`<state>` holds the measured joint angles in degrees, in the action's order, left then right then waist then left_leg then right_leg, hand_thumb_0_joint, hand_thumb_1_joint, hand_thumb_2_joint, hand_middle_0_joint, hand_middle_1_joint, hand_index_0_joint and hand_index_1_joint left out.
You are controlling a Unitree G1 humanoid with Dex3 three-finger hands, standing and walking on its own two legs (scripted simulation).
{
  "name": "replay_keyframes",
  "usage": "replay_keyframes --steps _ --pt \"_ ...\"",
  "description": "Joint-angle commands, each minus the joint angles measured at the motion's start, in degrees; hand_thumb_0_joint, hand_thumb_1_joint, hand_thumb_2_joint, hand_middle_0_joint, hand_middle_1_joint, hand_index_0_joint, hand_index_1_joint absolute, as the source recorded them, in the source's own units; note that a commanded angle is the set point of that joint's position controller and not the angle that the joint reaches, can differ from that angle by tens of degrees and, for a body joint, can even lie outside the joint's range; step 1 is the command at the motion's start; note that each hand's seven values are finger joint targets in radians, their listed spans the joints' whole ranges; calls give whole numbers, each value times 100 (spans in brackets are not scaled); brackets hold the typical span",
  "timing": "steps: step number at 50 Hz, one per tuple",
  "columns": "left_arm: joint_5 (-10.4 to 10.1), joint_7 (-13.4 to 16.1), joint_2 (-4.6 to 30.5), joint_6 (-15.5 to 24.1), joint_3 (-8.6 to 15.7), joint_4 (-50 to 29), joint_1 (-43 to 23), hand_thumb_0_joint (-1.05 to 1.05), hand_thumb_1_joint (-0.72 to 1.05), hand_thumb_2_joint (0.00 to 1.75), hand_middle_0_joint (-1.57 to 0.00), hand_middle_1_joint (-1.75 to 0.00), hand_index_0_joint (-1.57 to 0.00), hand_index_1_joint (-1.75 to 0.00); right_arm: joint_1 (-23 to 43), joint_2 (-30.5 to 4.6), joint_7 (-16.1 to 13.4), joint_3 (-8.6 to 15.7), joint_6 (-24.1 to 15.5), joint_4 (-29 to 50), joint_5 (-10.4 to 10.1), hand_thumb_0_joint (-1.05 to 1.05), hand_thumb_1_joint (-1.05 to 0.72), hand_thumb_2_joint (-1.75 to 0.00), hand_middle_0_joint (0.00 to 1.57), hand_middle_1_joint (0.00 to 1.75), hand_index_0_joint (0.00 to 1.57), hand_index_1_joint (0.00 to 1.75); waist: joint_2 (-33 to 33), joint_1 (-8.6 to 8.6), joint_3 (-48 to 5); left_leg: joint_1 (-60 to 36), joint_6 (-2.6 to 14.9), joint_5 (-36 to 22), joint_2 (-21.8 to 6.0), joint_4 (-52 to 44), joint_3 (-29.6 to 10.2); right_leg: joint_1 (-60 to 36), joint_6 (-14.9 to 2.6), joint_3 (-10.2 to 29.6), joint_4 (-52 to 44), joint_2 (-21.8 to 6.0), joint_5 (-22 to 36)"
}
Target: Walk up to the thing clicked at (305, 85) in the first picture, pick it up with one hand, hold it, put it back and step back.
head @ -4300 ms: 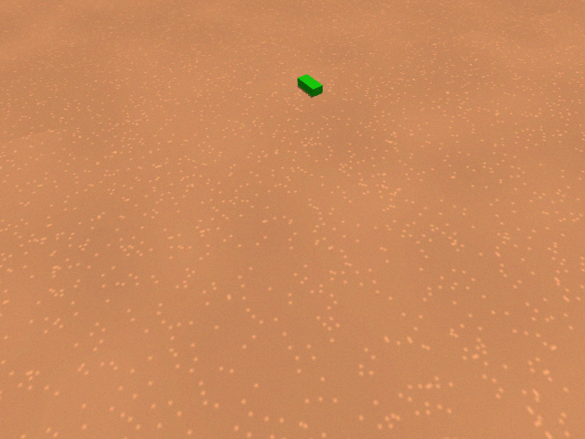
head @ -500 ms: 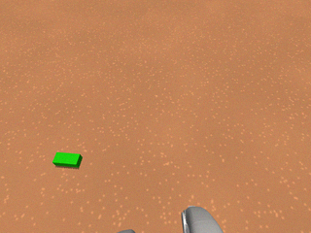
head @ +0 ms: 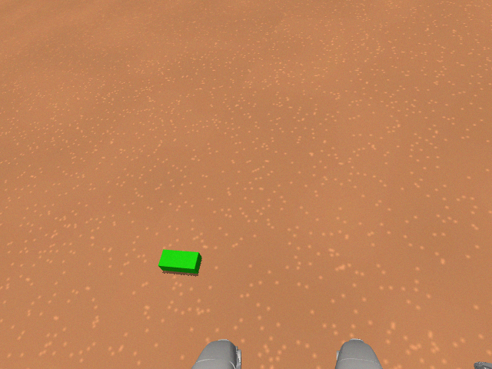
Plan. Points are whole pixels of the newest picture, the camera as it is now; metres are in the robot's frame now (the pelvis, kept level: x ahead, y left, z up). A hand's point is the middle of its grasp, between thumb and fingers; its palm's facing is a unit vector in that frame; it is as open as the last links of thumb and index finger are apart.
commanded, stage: walk up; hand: left
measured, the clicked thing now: (180, 261) +0.59 +0.42 -0.71
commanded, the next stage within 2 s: none
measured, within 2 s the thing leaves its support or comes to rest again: neither
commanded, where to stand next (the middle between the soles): +0.17 +0.23 m, yaw -4 degrees
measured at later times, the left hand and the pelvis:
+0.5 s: hand out of the picture +0.14 +0.47 -0.11, palm faces -0.07 -0.84 -0.54, open 7.4 cm; pelvis +0.05 +0.18 +0.01, yaw -2 degrees
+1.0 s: hand out of the picture +0.17 +0.60 -0.16, palm faces -0.05 -0.93 -0.37, open 7.4 cm; pelvis +0.09 +0.32 +0.01, yaw -2 degrees
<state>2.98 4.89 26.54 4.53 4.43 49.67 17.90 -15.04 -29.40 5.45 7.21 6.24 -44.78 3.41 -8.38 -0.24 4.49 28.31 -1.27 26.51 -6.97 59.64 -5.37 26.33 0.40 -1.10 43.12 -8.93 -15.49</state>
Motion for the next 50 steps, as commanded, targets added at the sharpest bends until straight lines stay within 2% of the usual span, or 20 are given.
replay_keyframes --steps 1,3,4,6,9,14,19,21,22,24,27,31,34,37,38,39,40,41,44,50 --pt "-21 132 2229 41 612 -326 -355 0 90 90 -20 -30 -20 -30 -576 -879 0 359 -130 394 13 0 -90 -90 20 30 20 30 2066 -251 -524 -756 145 182 90 -1221 728 147 -1055 938 -1306 -720 -1800" --pt "-21 165 1621 -82 406 -312 -607 0 90 90 -20 -30 -20 -30 -1761 -1037 -76 498 -206 -52 114 0 -90 -90 20 30 20 30 441 -966 -653 -2240 240 124 451 -2432 573 1426 -506 28 903 -51 -2059" --pt "-122 189 901 -140 176 -323 -461 0 90 90 -20 -30 -20 -30 -1776 -1343 -139 505 -236 26 204 0 -90 -90 20 30 20 30 -1387 -1033 -154 -1832 428 1770 -379 -3837 -1383 2651 -283 -506 2782 1001 -2484" --pt "-146 328 1367 -59 180 -274 -763 0 90 90 -20 -30 -20 -30 -251 -2016 -209 515 -302 390 -17 0 -90 -90 20 30 20 30 -1261 -460 677 -312 1170 2412 -1438 -5117 -3527 2350 -408 333 3133 755 -1847" --pt "-374 248 1535 -84 279 276 -133 0 90 90 -20 -30 -20 -30 -185 -1136 -332 298 -385 513 69 0 -90 -90 20 30 20 30 -185 -233 569 -1071 565 -378 -488 -3687 -1268 2094 -284 530 2778 605 -947" --pt "-396 151 1106 -12 149 200 47 0 90 90 -20 -30 -20 -30 -514 -816 -335 225 -446 539 41 0 -90 -90 20 30 20 30 -398 -282 -23 -2030 1055 -3483 -403 -3148 -480 996 -151 -313 1081 634 -793" --pt "-397 215 1050 -20 204 163 723 0 90 90 -20 -30 -20 -30 -186 -621 -311 183 -322 927 52 0 -90 -90 20 30 20 30 -11 150 -417 -1427 710 -4311 -98 -2303 -32 -1012 -243 -383 -698 789 381" --pt "-322 324 1536 -22 439 274 1650 0 90 90 -20 -30 -20 -30 -266 -360 -294 111 -345 1056 -91 0 -90 -90 20 30 20 30 1013 729 -986 -404 99 -3231 407 -359 299 -2906 -620 743 -1815 141 983" --pt "-279 369 1792 -28 502 72 1586 0 90 90 -20 -30 -20 -30 -678 -154 -289 73 -328 1061 -89 0 -90 -90 20 30 20 30 1933 534 -1347 782 -163 781 904 868 242 -3646 -1274 3114 -1893 -1659 1274" --pt "-264 418 1845 -49 468 -308 379 0 90 90 -20 -30 -20 -30 -746 -840 -426 289 -143 964 36 0 -90 -90 20 30 20 30 1072 170 -925 1135 -156 816 489 2026 -465 -2344 -2165 4027 -2452 -2466 -541" --pt "-198 343 1363 59 310 -478 -161 0 90 90 -20 -30 -20 -30 -587 -955 -289 353 -148 675 -1 0 -90 -90 20 30 20 30 673 -69 -60 543 15 -39 547 1943 -540 -654 -1402 1927 -2413 -1152 -1272" --pt "-44 71 1236 69 326 -516 -628 0 90 90 -20 -30 -20 -30 -946 -531 -214 204 -192 300 -251 0 -90 -90 20 30 20 30 1974 -211 -90 -229 65 -306 543 444 -56 -69 -1009 456 -1985 -287 -1593" --pt "61 -171 1213 -65 356 -552 -880 0 90 90 -20 -30 -20 -30 -711 -495 -290 116 -369 36 -384 0 -90 -90 20 30 20 30 2772 17 -145 -713 -75 -13 566 -1383 750 -24 -943 262 -1580 -50 -2418" --pt "-8 -311 922 -401 270 -423 -795 0 90 90 -20 -30 -20 -30 -1238 -564 -553 166 -619 -433 -273 0 -90 -90 20 30 20 30 1526 -260 -244 -2119 -237 -996 879 -2463 1094 849 -678 -50 332 244 -2311" --pt "-64 -314 528 -500 160 -416 -611 0 90 90 -20 -30 -20 -30 -1249 -821 -647 181 -711 -461 -189 0 -90 -90 20 30 20 30 494 -285 -51 -1788 -93 -254 527 -3147 217 1092 -552 -227 1435 588 -2136" --pt "-162 -313 288 -548 71 -468 -533 0 90 90 -20 -30 -20 -30 -904 -1383 -708 220 -803 -260 -67 0 -90 -90 20 30 20 30 -421 -181 224 -937 412 852 -953 -4038 -2504 1567 -316 293 2155 1059 -1950" --pt "-138 -268 796 -577 166 -449 -901 0 90 90 -20 -30 -20 -30 -61 -1878 -723 249 -811 -55 -205 0 -90 -90 20 30 20 30 -210 -166 497 297 1380 2202 -1826 -4829 -3878 1085 -284 908 2192 661 -1698" --pt "-153 -292 1145 -538 231 -243 -880 0 90 90 -20 -30 -20 -30 716 -1778 -737 206 -824 45 -189 0 -90 -90 20 30 20 30 -32 89 844 733 1690 2282 -1966 -4772 -3827 764 -176 790 2263 381 -1465" --pt "-234 -405 1006 -547 306 56 -433 0 90 90 -20 -30 -20 -30 171 -1204 -844 58 -1030 -220 -161 0 -90 -90 20 30 20 30 43 163 393 -961 1073 -982 -864 -3454 -1674 1183 -164 819 2133 532 -979" --pt "-54 -553 982 -763 393 -305 -828 0 90 90 -20 -30 -20 -30 -692 -1246 -1101 181 -1097 -383 -239 0 -90 -90 20 30 20 30 -158 -92 -309 -2373 1302 -3960 -1003 -2626 -1300 1477 -96 1006 2479 667 -1223"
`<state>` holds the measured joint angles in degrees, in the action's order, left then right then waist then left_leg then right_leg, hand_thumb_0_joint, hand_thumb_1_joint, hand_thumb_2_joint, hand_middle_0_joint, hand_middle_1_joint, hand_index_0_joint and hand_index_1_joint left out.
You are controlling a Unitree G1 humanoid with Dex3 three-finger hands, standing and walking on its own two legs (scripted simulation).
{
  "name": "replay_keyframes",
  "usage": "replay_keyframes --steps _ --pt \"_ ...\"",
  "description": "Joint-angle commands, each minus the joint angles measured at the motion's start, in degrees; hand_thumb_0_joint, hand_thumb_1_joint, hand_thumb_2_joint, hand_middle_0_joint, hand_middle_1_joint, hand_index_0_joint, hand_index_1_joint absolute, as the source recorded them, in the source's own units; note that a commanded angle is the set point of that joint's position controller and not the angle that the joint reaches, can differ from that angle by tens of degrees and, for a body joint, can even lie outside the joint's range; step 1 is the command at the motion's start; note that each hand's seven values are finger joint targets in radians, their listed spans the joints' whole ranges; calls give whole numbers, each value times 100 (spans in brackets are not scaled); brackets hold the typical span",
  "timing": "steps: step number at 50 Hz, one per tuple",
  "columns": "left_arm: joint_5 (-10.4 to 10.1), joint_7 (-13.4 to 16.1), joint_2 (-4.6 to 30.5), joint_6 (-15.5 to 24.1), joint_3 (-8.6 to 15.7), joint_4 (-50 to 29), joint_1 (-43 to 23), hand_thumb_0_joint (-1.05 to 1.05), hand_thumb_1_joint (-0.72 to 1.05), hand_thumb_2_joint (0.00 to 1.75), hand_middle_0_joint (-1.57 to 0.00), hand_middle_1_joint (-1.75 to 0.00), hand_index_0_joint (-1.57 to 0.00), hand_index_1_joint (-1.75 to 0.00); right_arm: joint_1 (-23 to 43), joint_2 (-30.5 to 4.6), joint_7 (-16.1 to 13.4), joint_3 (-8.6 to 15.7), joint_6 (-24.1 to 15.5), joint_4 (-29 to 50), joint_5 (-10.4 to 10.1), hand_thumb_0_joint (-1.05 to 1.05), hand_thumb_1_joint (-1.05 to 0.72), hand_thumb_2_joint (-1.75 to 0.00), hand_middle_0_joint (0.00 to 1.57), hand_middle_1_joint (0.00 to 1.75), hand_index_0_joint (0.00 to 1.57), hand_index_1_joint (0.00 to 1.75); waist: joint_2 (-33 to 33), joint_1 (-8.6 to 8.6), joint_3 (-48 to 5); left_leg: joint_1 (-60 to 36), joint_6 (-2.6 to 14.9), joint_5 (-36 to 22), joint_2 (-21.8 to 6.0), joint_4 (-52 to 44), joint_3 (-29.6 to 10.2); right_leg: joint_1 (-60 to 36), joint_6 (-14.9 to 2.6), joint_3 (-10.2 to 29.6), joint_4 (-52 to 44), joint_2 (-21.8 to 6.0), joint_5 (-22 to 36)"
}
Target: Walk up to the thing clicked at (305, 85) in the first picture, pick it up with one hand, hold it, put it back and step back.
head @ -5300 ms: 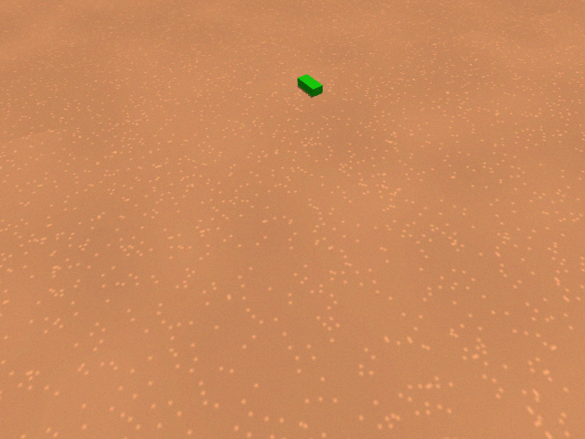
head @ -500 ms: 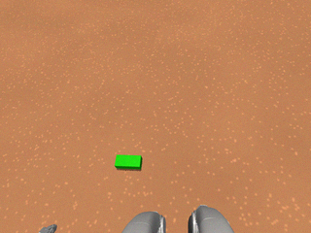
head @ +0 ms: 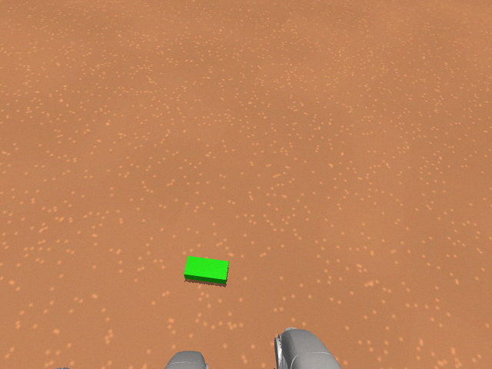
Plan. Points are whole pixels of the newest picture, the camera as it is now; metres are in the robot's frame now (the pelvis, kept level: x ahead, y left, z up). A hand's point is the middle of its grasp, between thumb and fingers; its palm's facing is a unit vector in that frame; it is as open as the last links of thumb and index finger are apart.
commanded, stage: walk up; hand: left
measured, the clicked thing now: (206, 269) +0.50 +0.12 -0.72
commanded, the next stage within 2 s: none
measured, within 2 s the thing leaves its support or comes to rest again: neither
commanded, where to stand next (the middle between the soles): +0.08 -0.09 m, yaw -2 degrees
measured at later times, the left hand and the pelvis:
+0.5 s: hand (147, 349) +0.16 +0.18 -0.13, palm faces -0.08 -0.91 -0.40, open 7.4 cm; pelvis +0.01 -0.07 +0.00, yaw -3 degrees
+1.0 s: hand out of the picture +0.10 +0.17 -0.12, palm faces -0.05 -0.93 -0.36, open 7.4 cm; pelvis +0.00 -0.08 +0.02, yaw -2 degrees
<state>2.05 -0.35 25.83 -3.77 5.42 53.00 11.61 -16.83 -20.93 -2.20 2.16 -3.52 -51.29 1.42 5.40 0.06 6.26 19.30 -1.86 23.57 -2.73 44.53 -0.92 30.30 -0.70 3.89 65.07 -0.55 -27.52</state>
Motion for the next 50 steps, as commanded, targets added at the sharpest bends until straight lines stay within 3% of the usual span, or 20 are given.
replay_keyframes --steps 1,7,11,12,13,14,15,18,22,25,27,28,29,30,31,33,35,38,41,50 --pt "31 -47 1003 49 303 -682 -240 0 90 90 -20 -30 -20 -30 -565 -2053 -363 674 -133 296 -43 0 -90 -90 20 30 20 30 -1549 -127 -533 -1539 1400 -3988 -1453 -1025 -1689 1100 34 486 277 -151 -24" --pt "-25 -116 794 105 251 -928 -585 0 90 90 -20 -30 -20 -30 -683 -2103 -390 682 -132 490 5 0 -90 -90 20 30 20 30 -1831 -248 -798 -1421 1546 -4613 -1536 -665 -1357 560 9 -166 -654 -314 -155" --pt "-86 -129 723 224 298 -580 91 0 90 90 -20 -30 -20 -30 2 -2031 -288 544 -20 691 -59 0 -90 -90 20 30 20 30 -1632 212 -1066 -42 1032 -3510 -888 83 -507 -1590 -108 -747 -2679 58 1163" --pt "-59 -83 930 273 376 -466 488 0 90 90 -20 -30 -20 -30 -53 -1751 -254 430 9 669 -101 0 -90 -90 20 30 20 30 -979 447 -1292 200 740 -2920 -560 997 -232 -2223 -221 -505 -3223 8 1559" --pt "31 -34 1454 331 511 -494 695 0 90 90 -20 -30 -20 -30 -184 -1396 -253 293 10 741 -155 0 -90 -90 20 30 20 30 317 580 -1470 1349 397 -1526 -63 2221 16 -2860 -629 1211 -3290 -946 2387" --pt "-32 -24 1670 326 485 -675 465 0 90 90 -20 -30 -20 -30 -23 -1283 -333 242 35 813 -204 0 -90 -90 20 30 20 30 906 505 -1352 2104 325 1308 476 2531 82 -2844 -1382 2642 -3763 -1922 3117" --pt "-40 -19 1752 318 454 -776 38 0 90 90 -20 -30 -20 -30 140 -1590 -409 355 71 669 -128 0 -90 -90 20 30 20 30 693 451 -1248 1637 288 1738 205 2597 -270 -2190 -1820 2943 -3832 -2233 2873" --pt "-83 32 1080 276 270 -835 -529 0 90 90 -20 -30 -20 -30 -170 -1598 -271 313 66 237 -205 0 -90 -90 20 30 20 30 177 3 -529 1372 337 941 101 2375 -210 -1481 -1254 1006 -3313 -1163 2952" --pt "-57 72 1001 382 180 -791 -656 0 90 90 -20 -30 -20 -30 -308 -1447 -120 233 87 16 -181 0 -90 -90 20 30 20 30 615 -6 -560 774 300 308 32 1146 119 -1121 -1225 917 -3433 -1055 2211" --pt "-153 77 1009 413 125 -666 -636 0 90 90 -20 -30 -20 -30 19 -1357 -39 209 61 -1 -136 0 -90 -90 20 30 20 30 634 48 -692 148 279 38 72 78 172 -1133 -1166 953 -3225 -1178 2548" --pt "-248 68 989 396 51 -633 -804 0 90 90 -20 -30 -20 -30 -97 -1342 -20 230 31 -86 -58 0 -90 -90 20 30 20 30 506 -185 -745 -686 370 -837 156 -949 131 -658 -919 953 -2839 -1225 2718" --pt "-281 79 819 388 1 -598 -746 0 90 90 -20 -30 -20 -30 -3 -1442 -24 265 3 -99 -4 0 -90 -90 20 30 20 30 96 -170 -695 -854 460 -1180 -48 -1373 -381 -431 -673 872 -2571 -1076 2593" --pt "-309 89 588 386 -60 -596 -601 0 90 90 -20 -30 -20 -30 254 -1751 -12 320 -25 4 60 0 -90 -90 20 30 20 30 -897 5 -745 -878 750 -1611 -847 -1762 -1713 -169 -312 518 -1995 -612 1980" --pt "-360 136 554 373 -72 -459 -544 0 90 90 -20 -30 -20 -30 720 -1965 30 308 -35 111 -26 0 -90 -90 20 30 20 30 -1389 129 -769 -222 1374 -1531 -1560 -2081 -2409 -727 -112 -230 -1721 -24 469" --pt "-308 171 764 374 -2 -240 -464 0 90 90 -20 -30 -20 -30 1114 -1936 74 286 -5 101 -49 0 -90 -90 20 30 20 30 -1433 225 -632 410 1637 -1313 -1698 -2012 -2375 -1339 -140 -141 -1702 -115 -200" --pt "-228 98 735 467 -24 -82 -417 0 90 90 -20 -30 -20 -30 1208 -1472 112 144 46 47 -52 0 -90 -90 20 30 20 30 -1062 341 -676 498 982 -1293 -883 -1613 -1120 -1888 -222 69 -2861 -250 731" --pt "-188 77 1003 550 -6 -99 -692 0 90 90 -20 -30 -20 -30 1056 -1302 114 123 108 -31 -122 0 -90 -90 20 30 20 30 -610 65 -735 6 429 -1326 -121 -963 -399 -1416 -510 992 -3545 -839 1678" --pt "-162 86 1002 576 -87 -33 -1062 0 90 90 -20 -30 -20 -30 889 -1238 164 145 189 -272 -117 0 -90 -90 20 30 20 30 -453 -177 -758 -576 415 -648 -84 -1169 -359 -954 -560 1112 -3936 -1096 1040" --pt "-160 82 836 606 -158 144 -1016 0 90 90 -20 -30 -20 -30 1163 -1211 217 117 186 -345 -127 0 -90 -90 20 30 20 30 -303 -52 -866 -819 499 -1093 -209 -1370 -434 -1103 -312 701 -4104 -854 1231" --pt "-206 65 683 600 -211 522 -1163 0 90 90 -20 -30 -20 -30 1439 -1171 257 17 206 -757 -124 0 -90 -90 20 30 20 30 -323 -11 -808 -969 396 -1193 -331 -2164 -479 -1536 -160 536 -4625 -812 1149"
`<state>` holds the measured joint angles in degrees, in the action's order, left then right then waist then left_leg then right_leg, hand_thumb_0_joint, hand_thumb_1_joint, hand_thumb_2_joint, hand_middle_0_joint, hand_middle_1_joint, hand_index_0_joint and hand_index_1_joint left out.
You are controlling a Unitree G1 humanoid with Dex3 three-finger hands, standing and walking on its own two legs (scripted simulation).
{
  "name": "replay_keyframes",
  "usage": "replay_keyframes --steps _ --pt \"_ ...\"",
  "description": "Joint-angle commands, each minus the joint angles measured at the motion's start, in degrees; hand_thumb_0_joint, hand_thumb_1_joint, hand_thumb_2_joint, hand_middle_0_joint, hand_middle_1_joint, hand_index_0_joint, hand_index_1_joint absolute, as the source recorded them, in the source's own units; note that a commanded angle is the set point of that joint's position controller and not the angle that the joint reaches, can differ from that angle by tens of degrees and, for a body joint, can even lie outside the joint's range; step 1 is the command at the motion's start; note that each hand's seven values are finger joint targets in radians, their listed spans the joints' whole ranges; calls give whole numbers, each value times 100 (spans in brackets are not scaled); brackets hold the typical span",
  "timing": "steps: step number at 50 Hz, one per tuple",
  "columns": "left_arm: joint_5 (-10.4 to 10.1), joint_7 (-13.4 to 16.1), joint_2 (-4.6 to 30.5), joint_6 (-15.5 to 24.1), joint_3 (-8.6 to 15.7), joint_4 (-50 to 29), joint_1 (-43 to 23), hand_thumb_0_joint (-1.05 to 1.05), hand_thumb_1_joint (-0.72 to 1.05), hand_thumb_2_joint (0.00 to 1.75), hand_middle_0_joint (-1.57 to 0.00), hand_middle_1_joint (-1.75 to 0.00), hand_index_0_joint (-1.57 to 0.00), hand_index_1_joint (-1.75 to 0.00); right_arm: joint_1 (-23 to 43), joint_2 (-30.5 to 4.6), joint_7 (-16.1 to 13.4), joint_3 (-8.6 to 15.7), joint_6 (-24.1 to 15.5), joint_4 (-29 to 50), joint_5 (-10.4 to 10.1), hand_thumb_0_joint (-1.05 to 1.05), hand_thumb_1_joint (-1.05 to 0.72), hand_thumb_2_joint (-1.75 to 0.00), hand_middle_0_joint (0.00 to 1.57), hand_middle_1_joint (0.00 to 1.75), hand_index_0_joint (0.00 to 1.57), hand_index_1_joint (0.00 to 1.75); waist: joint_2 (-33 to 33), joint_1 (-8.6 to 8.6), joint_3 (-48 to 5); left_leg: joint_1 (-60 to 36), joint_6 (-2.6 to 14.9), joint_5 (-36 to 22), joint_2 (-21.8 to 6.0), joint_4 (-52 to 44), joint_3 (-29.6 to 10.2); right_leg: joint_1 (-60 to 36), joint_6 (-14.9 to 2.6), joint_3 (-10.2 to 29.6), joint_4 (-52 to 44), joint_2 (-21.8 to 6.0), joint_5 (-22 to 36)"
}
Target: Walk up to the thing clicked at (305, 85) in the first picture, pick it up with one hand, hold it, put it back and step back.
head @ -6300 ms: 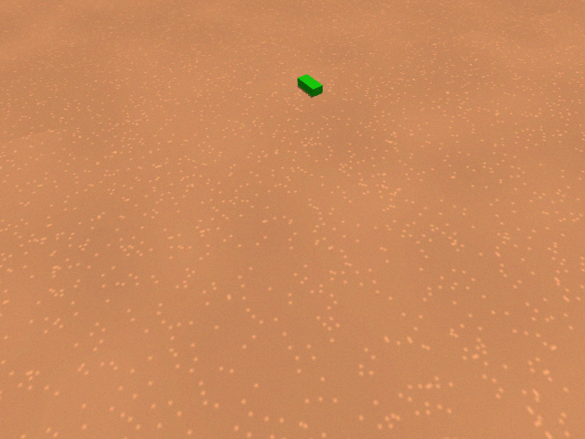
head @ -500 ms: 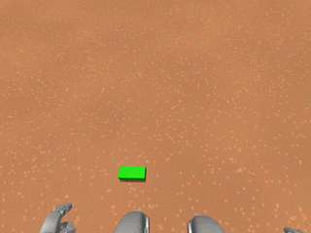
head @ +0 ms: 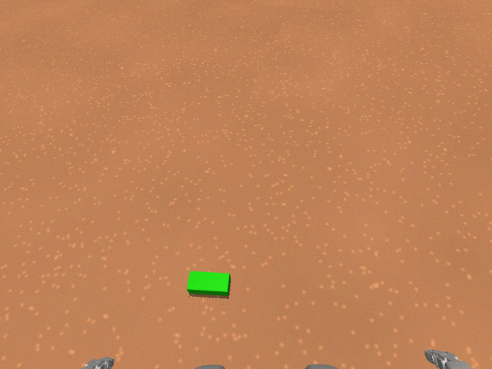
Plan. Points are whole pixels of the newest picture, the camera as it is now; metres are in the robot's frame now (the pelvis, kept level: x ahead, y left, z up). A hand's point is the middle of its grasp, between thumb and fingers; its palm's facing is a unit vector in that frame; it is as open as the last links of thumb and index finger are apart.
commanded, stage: walk up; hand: left
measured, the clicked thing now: (209, 283) +0.49 +0.22 -0.74
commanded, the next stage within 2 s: stand in 1.14 s
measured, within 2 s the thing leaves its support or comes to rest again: neither
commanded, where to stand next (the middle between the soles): +0.08 -0.01 m, yaw +0 degrees
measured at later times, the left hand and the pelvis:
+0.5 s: hand out of the picture +0.09 +0.28 -0.15, palm faces -0.01 -0.94 -0.33, open 7.4 cm; pelvis +0.01 +0.03 +0.01, yaw +0 degrees
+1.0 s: hand out of the picture +0.10 +0.27 -0.14, palm faces -0.02 -0.94 -0.34, open 7.4 cm; pelvis +0.02 +0.02 +0.01, yaw +0 degrees
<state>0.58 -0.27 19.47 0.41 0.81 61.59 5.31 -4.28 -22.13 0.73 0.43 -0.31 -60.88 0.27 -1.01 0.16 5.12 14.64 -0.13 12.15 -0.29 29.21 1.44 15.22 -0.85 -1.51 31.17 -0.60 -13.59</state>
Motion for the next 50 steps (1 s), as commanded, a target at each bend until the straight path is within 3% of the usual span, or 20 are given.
replay_keyframes --steps 1,9,13,20,27,34,42,47,50 --pt "-66 50 1322 183 246 -298 -514 0 90 90 -20 -30 -20 -30 215 -1071 -37 185 -124 170 -2 0 -90 -90 20 30 20 30 278 -7 -718 -512 214 -94 -586 -693 -732 -104 -137 1051 -1244 -795 -147" --pt "-61 14 1294 144 236 -86 -507 0 90 90 -20 -30 -20 -30 331 -1062 -33 188 -143 -34 25 0 -90 -90 20 30 20 30 127 30 -469 -256 156 505 -665 -1261 -888 -324 -85 891 -1488 -692 -356" --pt "-49 5 1246 135 229 -9 -396 0 90 90 -20 -30 -20 -30 401 -1085 -40 218 -170 -36 35 0 -90 -90 20 30 20 30 -45 49 -530 -134 171 680 -778 -1520 -1022 -586 -65 709 -1382 -598 7" --pt "-69 21 1208 141 192 20 -319 0 90 90 -20 -30 -20 -30 344 -1020 -69 236 -205 -33 25 0 -90 -90 20 30 20 30 -85 63 -865 -621 148 -582 -818 -1405 -860 -793 -16 636 -1340 -649 713" --pt "-36 48 1219 129 174 77 -267 0 90 90 -20 -30 -20 -30 380 -1009 -72 275 -156 -23 23 0 -90 -90 20 30 20 30 -35 22 -684 -537 166 -277 -796 -1480 -827 -725 27 586 -1424 -640 633" --pt "-38 66 1197 162 158 104 -220 0 90 90 -20 -30 -20 -30 363 -942 -62 277 -131 -45 -6 0 -90 -90 20 30 20 30 63 3 -816 -865 124 -833 -743 -1322 -743 -742 23 647 -1524 -723 960" --pt "-16 78 1194 167 172 85 -226 0 90 90 -20 -30 -20 -30 383 -937 -59 274 -106 -52 -10 0 -90 -90 20 30 20 30 136 -11 -791 -855 133 -804 -745 -1350 -723 -803 35 629 -1571 -725 993" --pt "-11 79 1205 150 179 68 -249 0 90 90 -20 -30 -20 -30 402 -968 -54 273 -97 -61 4 0 -90 -90 20 30 20 30 55 -16 -700 -664 127 -448 -737 -1478 -782 -832 32 619 -1567 -696 808" --pt "2 79 1197 161 183 73 -201 0 90 90 -20 -30 -20 -30 430 -923 -48 264 -104 -29 -2 0 -90 -90 20 30 20 30 78 8 -728 -774 123 -654 -721 -1405 -740 -796 35 617 -1614 -695 889"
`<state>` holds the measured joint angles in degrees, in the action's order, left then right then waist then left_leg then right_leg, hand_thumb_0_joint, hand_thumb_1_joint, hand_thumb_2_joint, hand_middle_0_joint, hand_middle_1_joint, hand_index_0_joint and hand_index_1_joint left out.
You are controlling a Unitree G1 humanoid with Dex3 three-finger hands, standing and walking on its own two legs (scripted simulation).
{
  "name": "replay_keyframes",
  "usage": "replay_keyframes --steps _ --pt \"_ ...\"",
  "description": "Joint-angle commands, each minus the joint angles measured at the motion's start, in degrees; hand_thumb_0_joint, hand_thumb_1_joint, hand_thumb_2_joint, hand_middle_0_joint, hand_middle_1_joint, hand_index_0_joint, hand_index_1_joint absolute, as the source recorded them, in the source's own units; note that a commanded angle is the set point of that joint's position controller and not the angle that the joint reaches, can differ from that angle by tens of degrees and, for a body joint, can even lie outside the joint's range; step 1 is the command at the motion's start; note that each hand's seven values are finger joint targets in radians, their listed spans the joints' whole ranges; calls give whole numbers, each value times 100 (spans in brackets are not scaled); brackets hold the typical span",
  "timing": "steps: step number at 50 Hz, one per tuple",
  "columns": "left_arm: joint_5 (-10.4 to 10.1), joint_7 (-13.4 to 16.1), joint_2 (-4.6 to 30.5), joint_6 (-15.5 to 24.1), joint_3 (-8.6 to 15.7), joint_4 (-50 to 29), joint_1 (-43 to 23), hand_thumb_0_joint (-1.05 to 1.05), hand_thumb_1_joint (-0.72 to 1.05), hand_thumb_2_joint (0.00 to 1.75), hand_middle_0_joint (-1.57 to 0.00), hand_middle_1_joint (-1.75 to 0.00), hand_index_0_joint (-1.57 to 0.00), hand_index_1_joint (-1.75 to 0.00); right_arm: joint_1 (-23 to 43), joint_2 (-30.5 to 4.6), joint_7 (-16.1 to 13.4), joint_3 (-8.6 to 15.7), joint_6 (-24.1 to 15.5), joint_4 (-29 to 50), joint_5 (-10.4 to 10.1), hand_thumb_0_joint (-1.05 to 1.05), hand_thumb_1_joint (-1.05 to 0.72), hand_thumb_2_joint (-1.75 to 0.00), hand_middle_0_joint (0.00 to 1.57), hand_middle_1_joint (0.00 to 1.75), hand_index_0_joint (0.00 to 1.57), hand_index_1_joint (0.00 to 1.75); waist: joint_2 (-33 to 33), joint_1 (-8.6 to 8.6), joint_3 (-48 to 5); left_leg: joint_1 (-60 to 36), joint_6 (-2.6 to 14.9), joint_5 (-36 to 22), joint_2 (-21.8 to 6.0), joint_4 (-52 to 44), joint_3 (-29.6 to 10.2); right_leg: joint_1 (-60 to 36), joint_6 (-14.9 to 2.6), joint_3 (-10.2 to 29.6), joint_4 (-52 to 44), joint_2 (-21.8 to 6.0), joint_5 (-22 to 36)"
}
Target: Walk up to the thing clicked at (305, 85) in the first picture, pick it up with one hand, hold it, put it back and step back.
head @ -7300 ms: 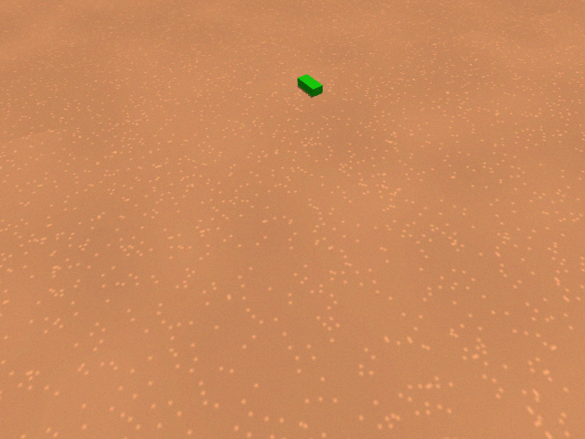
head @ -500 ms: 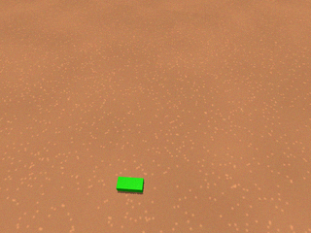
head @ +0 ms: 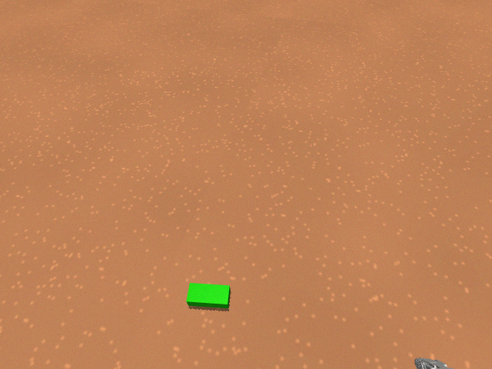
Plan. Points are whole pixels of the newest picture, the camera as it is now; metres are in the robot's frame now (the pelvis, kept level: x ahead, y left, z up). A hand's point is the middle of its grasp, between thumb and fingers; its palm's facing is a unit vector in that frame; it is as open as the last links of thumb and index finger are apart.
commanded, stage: walk up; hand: left
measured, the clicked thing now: (209, 295) +0.47 +0.20 -0.76
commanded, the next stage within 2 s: stand in 0.14 s
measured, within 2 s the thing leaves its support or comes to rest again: neither
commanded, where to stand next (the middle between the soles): +0.06 -0.03 m, yaw +0 degrees
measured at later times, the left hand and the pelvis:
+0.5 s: hand out of the picture +0.10 +0.24 -0.16, palm faces -0.03 -0.94 -0.33, open 7.4 cm; pelvis +0.02 -0.01 +0.00, yaw +0 degrees
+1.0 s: hand out of the picture +0.11 +0.22 -0.15, palm faces -0.02 -0.94 -0.35, open 7.4 cm; pelvis +0.03 -0.03 +0.00, yaw +0 degrees
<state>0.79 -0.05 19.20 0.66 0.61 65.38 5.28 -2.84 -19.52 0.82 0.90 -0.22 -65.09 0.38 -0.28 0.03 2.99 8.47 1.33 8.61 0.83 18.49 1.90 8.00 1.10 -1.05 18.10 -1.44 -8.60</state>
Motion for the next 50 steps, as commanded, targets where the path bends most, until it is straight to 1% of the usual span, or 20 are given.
replay_keyframes --steps 1,4,6,7,9,11,13,15,16,20,21,22,28,29,32,37,39,46,47,50 --pt "-7 57 1253 141 215 -338 -268 0 90 90 -20 -30 -20 -30 229 -1209 -64 224 -113 379 -7 0 -90 -90 20 30 20 30 81 -12 -638 -183 -14 -356 -842 -300 -761 -196 -184 577 -278 -638 489" --pt "-19 57 1251 133 215 -340 -225 0 90 90 -20 -30 -20 -30 235 -1220 -65 223 -116 390 -7 0 -90 -90 20 30 20 30 9 9 -634 -200 -19 -430 -833 -306 -754 -184 -175 572 -238 -638 575" --pt "-18 60 1247 125 220 -336 -292 0 90 90 -20 -30 -20 -30 226 -1216 -67 224 -112 386 -5 0 -90 -90 20 30 20 30 11 -19 -558 -97 -21 -387 -831 -325 -771 -197 -173 553 -245 -624 512" --pt "-22 46 1147 133 152 -307 -240 0 90 90 -20 -30 -20 -30 109 -1144 -72 179 -136 287 30 0 -90 -90 20 30 20 30 77 -51 -705 -129 -14 -95 -860 -488 -785 -314 -171 574 -286 -656 134" --pt "-2 42 1133 121 143 -297 -193 0 90 90 -20 -30 -20 -30 264 -1223 -74 203 -159 302 44 0 -90 -90 20 30 20 30 9 4 -516 -73 -26 163 -864 -567 -863 -120 -176 546 -269 -588 -133" --pt "-10 39 1171 136 139 -313 -183 0 90 90 -20 -30 -20 -30 224 -1224 -73 193 -167 274 37 0 -90 -90 20 30 20 30 0 17 -412 -7 -20 85 -850 -553 -839 -146 -194 579 -297 -633 -81" --pt "-13 47 1250 155 151 -343 -236 0 90 90 -20 -30 -20 -30 175 -1200 -76 190 -190 256 42 0 -90 -90 20 30 20 30 42 -12 -525 -178 -26 -437 -879 -483 -806 -179 -202 585 -240 -660 167" --pt "-22 41 1220 149 142 -335 -225 0 90 90 -20 -30 -20 -30 104 -1225 -88 186 -201 228 38 0 -90 -90 20 30 20 30 -36 -31 -483 -193 -44 -546 -866 -470 -781 -181 -205 588 -258 -647 250" --pt "-31 38 1205 150 133 -332 -146 0 90 90 -20 -30 -20 -30 91 -1198 -84 169 -212 204 36 0 -90 -90 20 30 20 30 -45 -3 -419 -184 -66 -565 -856 -488 -785 -136 -206 579 -258 -636 229" --pt "-23 45 1238 149 142 -354 -199 0 90 90 -20 -30 -20 -30 47 -1220 -97 174 -204 207 26 0 -90 -90 20 30 20 30 -5 -44 -537 -254 -49 -675 -868 -443 -752 -287 -211 568 -266 -663 426" --pt "-25 48 1238 152 139 -355 -150 0 90 90 -20 -30 -20 -30 87 -1215 -99 174 -212 209 33 0 -90 -90 20 30 20 30 6 -12 -539 -321 -68 -850 -881 -442 -764 -224 -203 549 -234 -648 485" --pt "-32 44 1210 156 128 -345 -152 0 90 90 -20 -30 -20 -30 30 -1247 -101 170 -210 193 21 0 -90 -90 20 30 20 30 -12 -44 -539 -307 -56 -861 -875 -410 -740 -313 -198 566 -272 -672 586" --pt "-26 69 1217 147 140 -359 -163 0 90 90 -20 -30 -20 -30 66 -1248 -123 172 -196 209 17 0 -90 -90 20 30 20 30 -11 -30 -624 -427 -57 -1118 -902 -352 -728 -393 -202 527 -236 -676 882" --pt "-47 70 1228 151 137 -348 -186 0 90 90 -20 -30 -20 -30 43 -1190 -117 145 -189 194 11 0 -90 -90 20 30 20 30 55 -38 -540 -361 -64 -1085 -890 -378 -728 -381 -207 531 -250 -676 847" --pt "-35 63 1219 147 129 -339 -141 0 90 90 -20 -30 -20 -30 46 -1230 -121 150 -181 194 8 0 -90 -90 20 30 20 30 27 -36 -494 -395 -83 -976 -877 -379 -715 -291 -183 545 -308 -657 786" --pt "-35 72 1258 148 158 -368 -188 0 90 90 -20 -30 -20 -30 61 -1239 -140 146 -189 220 14 0 -90 -90 20 30 20 30 33 -36 -688 -565 -69 -1250 -927 -309 -680 -428 -214 553 -245 -690 1107" --pt "-30 82 1270 153 158 -354 -200 0 90 90 -20 -30 -20 -30 53 -1220 -139 140 -179 223 4 0 -90 -90 20 30 20 30 72 -46 -627 -543 -62 -1315 -927 -331 -688 -452 -204 527 -255 -689 1233" --pt "-27 83 1264 154 147 -358 -169 0 90 90 -20 -30 -20 -30 64 -1221 -127 129 -160 249 13 0 -90 -90 20 30 20 30 60 -42 -505 -513 -87 -904 -904 -338 -667 -348 -196 545 -379 -668 944" --pt "-22 93 1281 151 159 -364 -185 0 90 90 -20 -30 -20 -30 76 -1227 -131 143 -154 274 8 0 -90 -90 20 30 20 30 42 -54 -567 -539 -69 -983 -913 -302 -655 -405 -205 547 -355 -683 1081" --pt "-42 89 1295 153 165 -360 -195 0 90 90 -20 -30 -20 -30 38 -1209 -132 126 -157 264 7 0 -90 -90 20 30 20 30 6 -51 -502 -466 -97 -889 -900 -374 -668 -405 -222 566 -385 -673 970"
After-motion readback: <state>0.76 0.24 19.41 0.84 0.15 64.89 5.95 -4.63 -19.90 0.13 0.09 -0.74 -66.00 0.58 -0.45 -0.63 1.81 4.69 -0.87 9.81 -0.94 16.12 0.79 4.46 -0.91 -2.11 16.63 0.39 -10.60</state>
